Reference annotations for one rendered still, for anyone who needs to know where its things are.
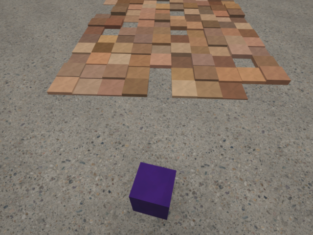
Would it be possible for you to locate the carton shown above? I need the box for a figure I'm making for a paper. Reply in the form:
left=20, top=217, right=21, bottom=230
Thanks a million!
left=129, top=162, right=176, bottom=220

